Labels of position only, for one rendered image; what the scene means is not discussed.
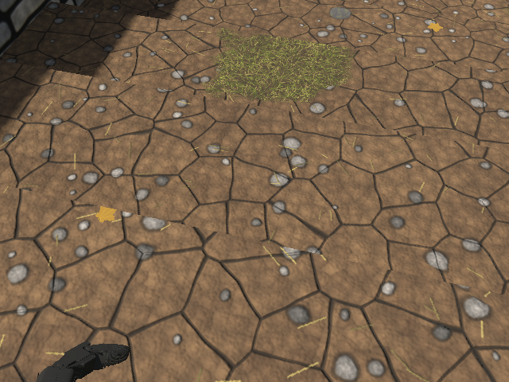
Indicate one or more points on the left robot hand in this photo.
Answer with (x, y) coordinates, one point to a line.
(81, 360)

